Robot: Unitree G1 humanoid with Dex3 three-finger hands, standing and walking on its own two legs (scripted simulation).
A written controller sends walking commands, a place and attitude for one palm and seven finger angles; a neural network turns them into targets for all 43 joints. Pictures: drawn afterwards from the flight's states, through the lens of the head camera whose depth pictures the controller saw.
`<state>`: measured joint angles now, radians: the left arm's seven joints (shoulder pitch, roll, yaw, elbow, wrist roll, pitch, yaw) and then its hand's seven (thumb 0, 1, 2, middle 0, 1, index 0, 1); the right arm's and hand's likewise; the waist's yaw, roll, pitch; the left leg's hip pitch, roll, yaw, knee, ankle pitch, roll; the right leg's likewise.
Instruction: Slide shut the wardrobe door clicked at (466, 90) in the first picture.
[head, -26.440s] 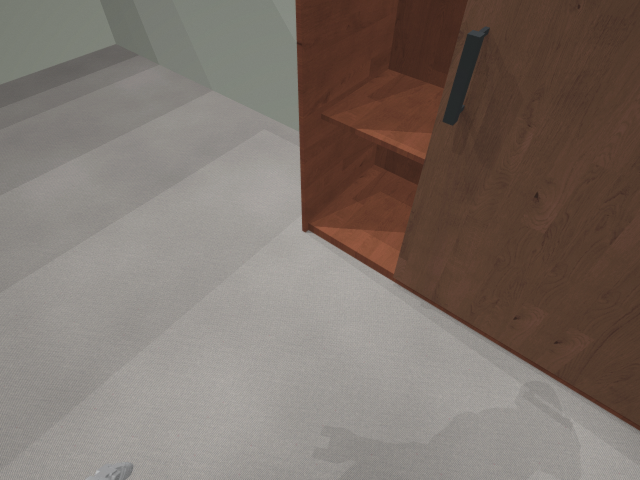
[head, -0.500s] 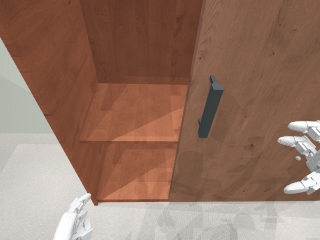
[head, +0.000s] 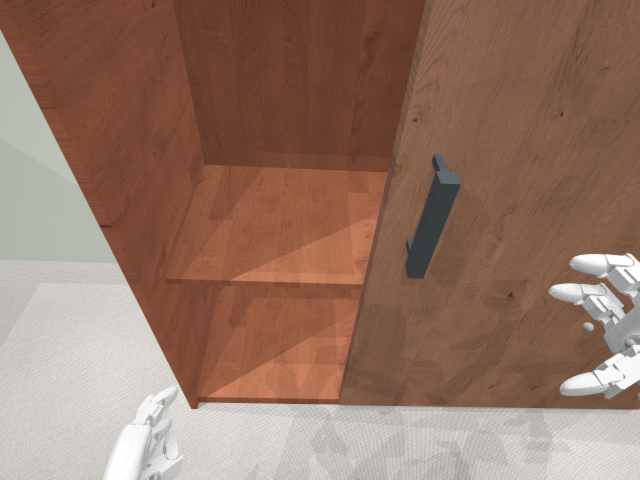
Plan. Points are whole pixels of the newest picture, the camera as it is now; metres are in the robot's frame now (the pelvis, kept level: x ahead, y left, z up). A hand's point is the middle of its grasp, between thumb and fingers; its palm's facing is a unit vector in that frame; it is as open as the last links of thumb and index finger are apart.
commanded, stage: move the hooked fingers beside the handle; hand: right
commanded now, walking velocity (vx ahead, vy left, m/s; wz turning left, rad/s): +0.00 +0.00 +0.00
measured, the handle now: (425, 219) +0.46 -0.13 +0.10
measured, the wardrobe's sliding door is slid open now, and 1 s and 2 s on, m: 0.43 0.43 0.43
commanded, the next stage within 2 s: none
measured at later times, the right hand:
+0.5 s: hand (549, 296) +0.31 -0.25 +0.12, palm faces +0.00 +1.00 -0.04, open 14.0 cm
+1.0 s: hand (522, 272) +0.35 -0.23 +0.11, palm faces +0.00 +1.00 -0.03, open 14.0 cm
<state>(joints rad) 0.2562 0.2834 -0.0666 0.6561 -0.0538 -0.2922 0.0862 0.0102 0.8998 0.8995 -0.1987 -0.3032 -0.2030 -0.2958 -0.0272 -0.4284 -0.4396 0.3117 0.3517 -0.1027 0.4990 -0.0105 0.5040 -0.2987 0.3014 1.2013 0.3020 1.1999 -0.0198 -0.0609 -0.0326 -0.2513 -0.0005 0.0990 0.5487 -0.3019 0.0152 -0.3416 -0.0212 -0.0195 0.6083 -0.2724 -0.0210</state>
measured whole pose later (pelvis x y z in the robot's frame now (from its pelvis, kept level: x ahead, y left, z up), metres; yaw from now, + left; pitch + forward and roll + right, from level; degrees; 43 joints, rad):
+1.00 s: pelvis +0.01 +0.00 +0.00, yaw +1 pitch +3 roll +1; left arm 0.29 0.28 -0.05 0.65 -0.05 -0.23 0.07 0.01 0.90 0.90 -0.20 -0.30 -0.20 -0.30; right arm -0.23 -0.39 -0.36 0.47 0.28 -0.12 0.38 -0.01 0.50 -0.30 0.30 1.20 0.30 1.20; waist 0.02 -0.05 -0.05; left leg -0.31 0.00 0.08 0.57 -0.32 0.01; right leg -0.39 -0.02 -0.04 0.62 -0.29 -0.02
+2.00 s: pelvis +0.01 +0.00 +0.00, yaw +2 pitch +5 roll +1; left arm 0.32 0.28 -0.04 0.65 -0.05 -0.14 0.05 0.01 0.90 0.90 -0.20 -0.30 -0.20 -0.30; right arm -0.41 -0.35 -0.30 0.64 0.23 -0.20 0.28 -0.01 0.50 -0.30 0.30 1.20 0.30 1.20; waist 0.04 -0.05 -0.05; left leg -0.36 0.00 0.07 0.60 -0.32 0.01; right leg -0.43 -0.02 -0.05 0.64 -0.29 -0.02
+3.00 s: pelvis +0.00 +0.00 +0.00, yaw +2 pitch +3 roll +1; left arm 0.27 0.26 -0.04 0.66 -0.05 -0.13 0.03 0.01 0.90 0.90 -0.20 -0.30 -0.20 -0.30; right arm -0.38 -0.25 -0.20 0.57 0.19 -0.18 0.14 -0.01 0.50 -0.30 0.30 1.20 0.30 1.21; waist 0.04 -0.05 -0.05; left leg -0.34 0.00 0.06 0.59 -0.32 0.02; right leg -0.40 -0.02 -0.05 0.62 -0.28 -0.02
